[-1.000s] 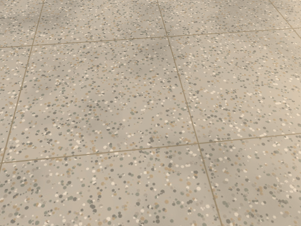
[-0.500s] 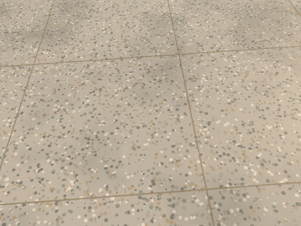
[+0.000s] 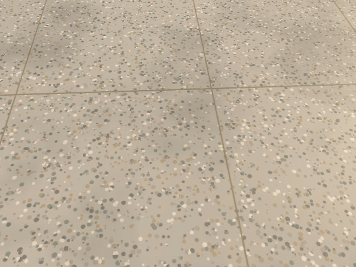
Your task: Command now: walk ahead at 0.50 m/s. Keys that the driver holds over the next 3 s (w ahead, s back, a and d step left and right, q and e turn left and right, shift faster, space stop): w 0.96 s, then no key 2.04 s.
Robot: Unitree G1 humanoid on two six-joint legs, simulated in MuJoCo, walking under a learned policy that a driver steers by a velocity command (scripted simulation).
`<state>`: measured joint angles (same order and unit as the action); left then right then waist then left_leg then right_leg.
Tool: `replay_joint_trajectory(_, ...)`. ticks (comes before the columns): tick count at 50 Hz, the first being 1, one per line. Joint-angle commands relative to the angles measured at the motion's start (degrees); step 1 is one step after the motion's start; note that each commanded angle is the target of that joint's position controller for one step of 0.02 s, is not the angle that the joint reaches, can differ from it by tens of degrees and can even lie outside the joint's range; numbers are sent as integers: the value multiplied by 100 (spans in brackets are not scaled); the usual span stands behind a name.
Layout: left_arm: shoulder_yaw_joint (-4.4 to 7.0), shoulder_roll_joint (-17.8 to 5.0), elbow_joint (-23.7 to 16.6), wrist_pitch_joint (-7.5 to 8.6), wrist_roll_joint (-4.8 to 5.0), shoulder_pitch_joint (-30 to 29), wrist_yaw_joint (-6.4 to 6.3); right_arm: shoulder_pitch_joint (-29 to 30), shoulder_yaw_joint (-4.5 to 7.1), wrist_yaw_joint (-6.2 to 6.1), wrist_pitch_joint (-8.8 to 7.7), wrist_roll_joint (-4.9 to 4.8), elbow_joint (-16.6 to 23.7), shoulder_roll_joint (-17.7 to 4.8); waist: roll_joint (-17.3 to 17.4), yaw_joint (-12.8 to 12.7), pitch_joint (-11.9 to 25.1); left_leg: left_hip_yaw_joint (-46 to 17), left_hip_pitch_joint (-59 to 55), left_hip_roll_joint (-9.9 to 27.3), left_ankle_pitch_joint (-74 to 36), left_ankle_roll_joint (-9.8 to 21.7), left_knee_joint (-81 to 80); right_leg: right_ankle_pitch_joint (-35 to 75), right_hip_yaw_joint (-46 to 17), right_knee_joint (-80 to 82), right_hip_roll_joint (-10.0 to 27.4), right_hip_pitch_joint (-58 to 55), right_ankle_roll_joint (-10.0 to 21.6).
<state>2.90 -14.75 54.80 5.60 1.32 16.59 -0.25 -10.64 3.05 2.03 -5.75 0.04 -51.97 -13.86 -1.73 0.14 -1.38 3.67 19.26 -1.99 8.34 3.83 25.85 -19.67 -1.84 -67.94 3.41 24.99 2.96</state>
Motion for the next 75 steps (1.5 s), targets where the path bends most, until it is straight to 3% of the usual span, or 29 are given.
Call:
replay_joint_trajectory(1,134,-294,-266,-61,-26,307,-56,-129,76,12,-94,39,139,-465,665,-132,359,-1592,-830,1441,-583,938,-1663,505,-198,169,526,796,0)
replay_joint_trajectory(6,175,-306,-589,-121,-110,-603,-74,-632,135,-164,-62,13,-88,-752,454,10,10,-1165,-1050,1428,-1083,955,-1931,1694,-134,1505,584,1617,-240)
replay_joint_trajectory(15,57,-187,-1066,-11,-13,-2108,164,-1393,163,-249,93,-89,-458,-869,503,467,-389,-800,-2061,1569,-968,751,-1681,2271,144,3582,211,1577,-155)
replay_joint_trajectory(18,89,-340,-1129,47,-1,-2003,252,-1313,220,-281,166,-114,-502,-962,618,270,-290,-840,-2415,1763,-1648,628,-1256,1681,206,3847,79,1168,63)
replay_joint_trajectory(20,252,-634,-851,67,-30,-999,235,-1035,225,-285,214,-120,-442,-990,676,-314,310,-575,-2266,1502,-3341,438,-132,1575,516,4028,-289,-370,291)
replay_joint_trajectory(21,399,-959,-538,65,-59,55,190,-1000,156,-282,223,-77,-371,-821,490,-721,1003,-336,-1553,1170,-3170,253,1162,1730,277,3882,-89,-1961,519)
replay_joint_trajectory(22,537,-1551,-390,44,-177,922,145,-1518,-9,-243,150,5,-246,-295,-680,-678,1969,-48,558,427,-965,-119,3460,1419,-1939,3939,1416,-4299,1278)
replay_joint_trajectory(23,457,-1342,-323,20,-107,1037,170,-1653,-87,-196,-1,-66,-326,-117,-1450,-628,2492,-678,1810,-166,2363,-221,4704,687,-4030,4954,2046,-4968,1768)
replay_joint_trajectory(24,327,-957,-393,33,-65,624,172,-1178,68,-164,-113,-218,-233,-714,-968,-630,1760,-1049,2392,241,2223,-89,5216,295,-3481,5069,1829,-4389,1448)
replay_joint_trajectory(25,257,-728,-522,30,-78,122,157,-698,87,-164,-162,-283,-91,-818,-617,-514,1119,-883,2477,553,1715,1,5123,506,-2618,5160,1614,-3537,1217)
replay_joint_trajectory(27,145,-405,-599,60,-166,-522,195,-481,155,-239,-71,-150,-83,-715,-189,-123,441,-787,1891,989,939,-13,4340,1250,-1551,5569,1151,-2043,984)
replay_joint_trajectory(29,133,-374,-515,87,-182,-511,216,-717,144,-257,87,-117,-155,-445,-288,74,335,-754,1440,1075,692,-63,3997,1510,-1146,5872,983,-1504,997)
replay_joint_trajectory(32,190,-625,-359,111,-176,-218,130,-340,172,-288,169,-67,-15,-434,-147,79,82,-708,1876,1121,77,-214,3301,1962,-790,6115,961,-1464,1090)
replay_joint_trajectory(38,186,-702,-138,38,-101,303,-1,831,127,-198,113,-56,318,-290,-159,-235,-157,-484,1975,897,-1446,-320,1388,2041,-206,6220,738,-1781,843)
replay_joint_trajectory(44,243,-785,174,-90,-39,776,-41,1632,57,-23,39,-126,645,-327,-179,-431,-414,-433,2102,729,-1010,-165,518,2189,-207,5824,1122,-2776,793)
replay_joint_trajectory(47,298,-909,174,-164,-20,578,-67,1192,143,29,-17,-134,594,-573,-354,-83,-115,-229,1201,469,-410,66,309,3535,-169,5198,1200,-2996,631)
replay_joint_trajectory(49,221,-725,90,-214,-58,404,-73,-428,390,-27,-28,-52,105,-1060,-193,666,898,-204,-1215,386,-843,392,297,4502,256,3184,629,-2278,290)
replay_joint_trajectory(50,73,-271,-33,-162,-158,880,-53,-1239,510,-72,-23,121,-28,-1622,864,607,1870,-2201,-3524,1873,-1613,1116,409,2447,534,953,-99,-270,-129)
replay_joint_trajectory(51,-40,40,107,-40,-154,1232,-22,-1325,439,-43,10,76,-93,-1511,1741,475,2522,-4035,-4230,2630,-2191,1674,-338,-1603,-148,-347,-842,841,-317)
replay_joint_trajectory(52,116,-541,92,38,-6,821,-6,-1063,310,-41,9,0,-35,-1099,1219,537,2058,-3438,-3722,2407,-2527,1428,-329,-1605,-637,-926,-531,1208,-255)
replay_joint_trajectory(53,143,-642,-20,58,62,427,-22,-496,235,-56,10,-21,76,-895,939,368,1354,-2491,-2863,2232,-3159,1219,-339,-1201,-397,-843,-238,1369,-226)
replay_joint_trajectory(55,208,-569,-36,-62,-33,167,-116,172,121,-38,5,22,145,-551,487,1,712,-1494,-1401,1756,-3508,946,-692,-543,-155,-149,183,836,-265)
replay_joint_trajectory(58,174,-156,45,-285,-90,475,-159,256,55,-59,-12,167,-23,-438,650,-324,683,-896,-515,1513,-4037,1006,-1006,-15,-105,533,243,-23,-329)
replay_joint_trajectory(64,144,-212,-152,-421,-122,-346,-189,227,69,-244,122,113,-240,-742,681,-172,764,-476,-576,1333,-3465,858,-1108,1158,22,2617,170,-466,-436)
replay_joint_trajectory(68,172,-304,-165,-491,-139,-633,-184,184,23,-263,246,59,-389,-644,641,-126,481,-733,-604,1382,-1912,796,-1009,1078,34,3447,107,-749,-352)
replay_joint_trajectory(70,190,-378,-88,-467,-235,-541,-183,40,-31,-270,285,-29,-473,-481,397,-224,400,-722,-507,1056,-857,419,-693,2029,-5,4432,131,-1358,-199)
replay_joint_trajectory(72,271,-890,-84,-475,-192,-663,-223,-701,-29,-259,270,96,-586,-360,-550,380,494,-395,-42,366,476,-7,-358,3391,-461,4194,643,-2023,143)
replay_joint_trajectory(73,223,-564,-8,-498,-133,-776,-191,-685,-66,-293,315,95,-620,-231,-749,337,528,-228,-335,269,625,-121,-469,2419,-433,4279,545,-1670,209)
replay_joint_trajectory(75,175,-323,5,-490,-156,-929,-142,-180,-33,-355,439,39,-556,-421,-327,128,254,-192,-522,307,473,-155,-404,1885,-275,4398,265,-1247,-12)
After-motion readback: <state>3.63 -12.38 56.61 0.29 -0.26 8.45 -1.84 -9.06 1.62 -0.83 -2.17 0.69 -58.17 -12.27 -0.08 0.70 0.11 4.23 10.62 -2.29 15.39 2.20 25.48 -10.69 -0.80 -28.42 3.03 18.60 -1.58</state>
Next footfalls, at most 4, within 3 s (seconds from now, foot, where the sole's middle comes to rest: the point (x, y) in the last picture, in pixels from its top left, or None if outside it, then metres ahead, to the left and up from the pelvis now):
0.42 right None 0.41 -0.16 -0.77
0.98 left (158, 206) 0.72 0.09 -0.77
1.40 right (214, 192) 0.79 -0.14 -0.77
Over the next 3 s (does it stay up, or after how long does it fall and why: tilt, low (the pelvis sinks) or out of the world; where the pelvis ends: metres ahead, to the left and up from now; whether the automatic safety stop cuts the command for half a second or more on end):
stays up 0.71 -0.02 0.00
